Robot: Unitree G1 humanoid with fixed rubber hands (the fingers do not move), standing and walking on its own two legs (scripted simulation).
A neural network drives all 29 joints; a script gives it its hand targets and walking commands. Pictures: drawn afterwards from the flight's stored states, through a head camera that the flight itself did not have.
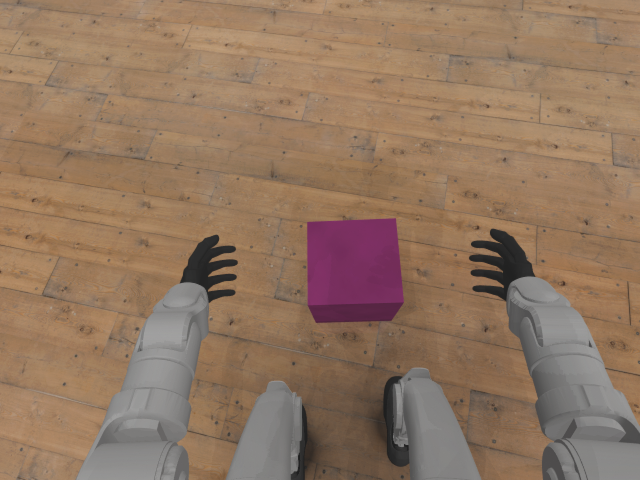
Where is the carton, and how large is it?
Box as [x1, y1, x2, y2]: [307, 218, 403, 322]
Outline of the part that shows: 395,218 307,222 308,306 316,322 391,320 403,302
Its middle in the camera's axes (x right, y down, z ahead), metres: +0.08 +0.09 +1.00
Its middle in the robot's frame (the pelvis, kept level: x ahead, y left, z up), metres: +0.50 -0.02 -0.55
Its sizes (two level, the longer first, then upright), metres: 0.210 0.200 0.250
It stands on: the floor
